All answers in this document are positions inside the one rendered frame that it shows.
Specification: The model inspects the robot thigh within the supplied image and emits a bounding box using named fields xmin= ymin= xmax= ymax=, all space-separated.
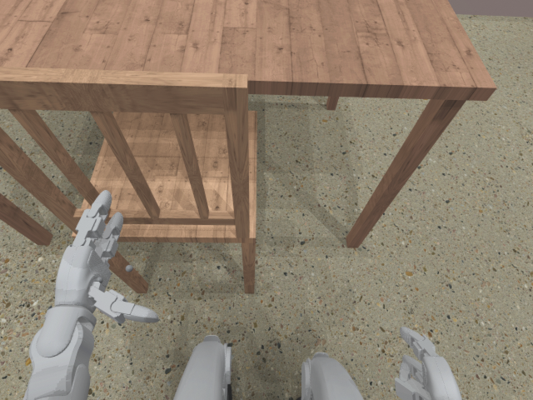
xmin=301 ymin=357 xmax=364 ymax=400
xmin=173 ymin=341 xmax=232 ymax=400

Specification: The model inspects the robot left thigh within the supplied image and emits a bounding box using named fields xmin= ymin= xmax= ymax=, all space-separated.
xmin=173 ymin=341 xmax=232 ymax=400

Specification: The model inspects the robot right thigh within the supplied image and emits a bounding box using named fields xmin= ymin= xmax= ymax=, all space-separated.
xmin=301 ymin=357 xmax=364 ymax=400

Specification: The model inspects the robot left forearm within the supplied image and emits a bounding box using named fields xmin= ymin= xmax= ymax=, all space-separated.
xmin=23 ymin=305 xmax=97 ymax=400

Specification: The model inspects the robot right hand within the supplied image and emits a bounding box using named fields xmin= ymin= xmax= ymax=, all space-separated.
xmin=395 ymin=327 xmax=462 ymax=400

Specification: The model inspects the robot left hand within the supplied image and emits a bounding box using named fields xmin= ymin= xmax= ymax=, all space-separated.
xmin=54 ymin=190 xmax=159 ymax=324

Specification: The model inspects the table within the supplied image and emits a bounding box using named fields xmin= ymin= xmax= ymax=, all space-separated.
xmin=0 ymin=0 xmax=497 ymax=248

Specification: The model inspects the chair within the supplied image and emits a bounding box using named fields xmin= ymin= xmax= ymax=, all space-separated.
xmin=0 ymin=67 xmax=257 ymax=293

